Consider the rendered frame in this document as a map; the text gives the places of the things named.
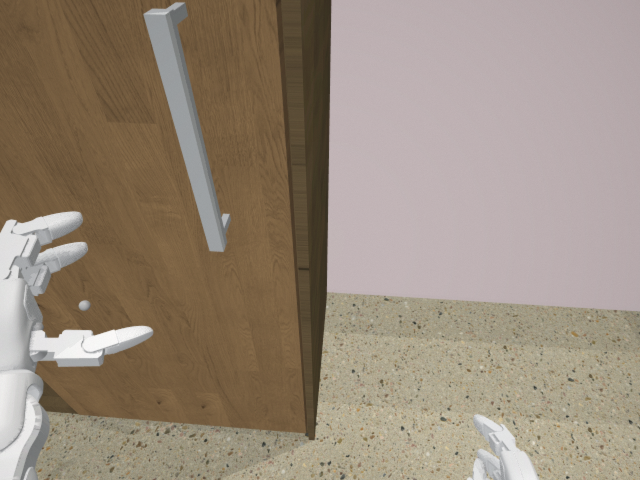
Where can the handle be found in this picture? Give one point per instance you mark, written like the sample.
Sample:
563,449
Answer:
167,47

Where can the wardrobe door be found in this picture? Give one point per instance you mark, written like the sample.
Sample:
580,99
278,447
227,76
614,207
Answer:
85,126
47,390

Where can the left robot hand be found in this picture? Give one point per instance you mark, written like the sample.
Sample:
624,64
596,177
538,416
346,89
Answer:
25,273

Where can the right robot hand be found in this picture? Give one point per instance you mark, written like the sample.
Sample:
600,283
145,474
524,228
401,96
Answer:
513,464

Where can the robot left forearm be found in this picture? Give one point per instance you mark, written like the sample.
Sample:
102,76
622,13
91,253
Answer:
24,424

